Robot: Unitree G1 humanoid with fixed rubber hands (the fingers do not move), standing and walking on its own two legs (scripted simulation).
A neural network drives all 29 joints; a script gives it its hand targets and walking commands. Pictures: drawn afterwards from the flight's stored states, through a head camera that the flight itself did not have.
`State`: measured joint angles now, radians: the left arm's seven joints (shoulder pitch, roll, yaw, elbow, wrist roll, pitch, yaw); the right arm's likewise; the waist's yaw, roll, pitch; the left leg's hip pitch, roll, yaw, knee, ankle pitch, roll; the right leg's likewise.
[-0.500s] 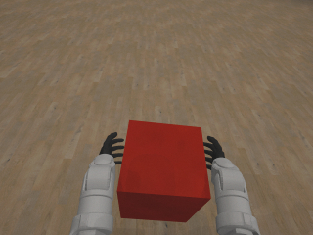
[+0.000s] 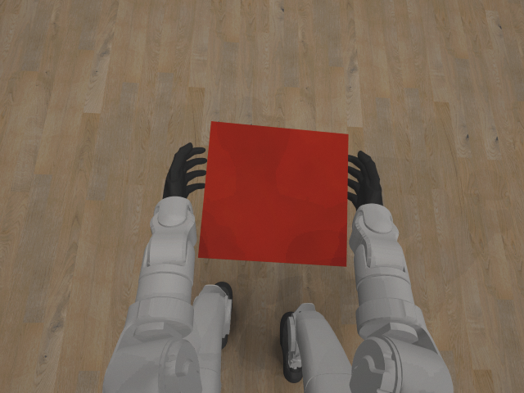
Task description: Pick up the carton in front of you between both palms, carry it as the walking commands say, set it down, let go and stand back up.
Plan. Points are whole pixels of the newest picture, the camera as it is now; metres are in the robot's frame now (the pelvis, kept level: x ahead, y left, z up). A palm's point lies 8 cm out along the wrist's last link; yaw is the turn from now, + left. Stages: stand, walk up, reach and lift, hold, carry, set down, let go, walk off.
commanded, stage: set down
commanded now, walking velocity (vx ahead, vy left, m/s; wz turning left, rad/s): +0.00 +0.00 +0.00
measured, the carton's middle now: (268, 205) +0.39 +0.01 -0.16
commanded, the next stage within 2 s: none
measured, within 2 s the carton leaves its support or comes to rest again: rests again in 1.58 s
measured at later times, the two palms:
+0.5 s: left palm (183, 187) +0.43 +0.18 -0.21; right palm (329, 196) +0.43 -0.12 -0.21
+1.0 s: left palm (187, 193) +0.46 +0.20 -0.37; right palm (304, 199) +0.47 -0.10 -0.37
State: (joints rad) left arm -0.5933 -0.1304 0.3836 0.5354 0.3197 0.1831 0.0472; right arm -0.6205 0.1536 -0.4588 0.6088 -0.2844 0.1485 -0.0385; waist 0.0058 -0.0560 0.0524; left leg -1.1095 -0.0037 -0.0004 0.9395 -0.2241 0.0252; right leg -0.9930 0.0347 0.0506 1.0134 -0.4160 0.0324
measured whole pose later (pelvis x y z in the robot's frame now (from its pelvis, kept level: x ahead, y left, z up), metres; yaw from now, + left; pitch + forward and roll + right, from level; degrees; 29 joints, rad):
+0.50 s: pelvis -0.01 -0.02 -0.13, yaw -3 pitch +43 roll -4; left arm -0.84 0.01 0.42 0.66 0.27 0.24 -0.01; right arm -0.80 0.16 -0.46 0.62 -0.19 0.21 -0.15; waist 0.05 -0.06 -0.20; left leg -1.84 0.02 -0.05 1.45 -0.37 -0.01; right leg -1.70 0.09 0.00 1.53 -0.58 0.01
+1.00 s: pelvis -0.04 -0.01 -0.25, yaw -5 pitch +46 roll -6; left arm -1.15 0.15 0.36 0.77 0.18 0.26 0.03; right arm -1.11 0.05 -0.44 0.74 -0.11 0.21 -0.19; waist 0.07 -0.08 -0.01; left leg -2.25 0.02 -0.05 1.83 -0.39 0.02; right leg -2.09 0.10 0.00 1.92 -0.64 0.05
